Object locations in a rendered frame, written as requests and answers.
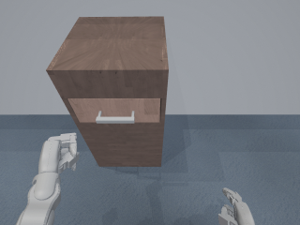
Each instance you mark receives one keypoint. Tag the handle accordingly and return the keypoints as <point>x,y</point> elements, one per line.
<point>115,119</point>

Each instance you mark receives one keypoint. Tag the cabinet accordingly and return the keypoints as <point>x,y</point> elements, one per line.
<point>116,57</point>

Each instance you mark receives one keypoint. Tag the drawer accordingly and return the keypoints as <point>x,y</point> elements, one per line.
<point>146,110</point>

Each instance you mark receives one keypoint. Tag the right robot hand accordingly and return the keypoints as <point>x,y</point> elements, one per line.
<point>239,214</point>

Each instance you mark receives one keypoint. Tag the left robot forearm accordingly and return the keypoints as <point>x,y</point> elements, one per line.
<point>42,199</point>

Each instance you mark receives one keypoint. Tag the left robot hand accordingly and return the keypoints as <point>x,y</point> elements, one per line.
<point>51,153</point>

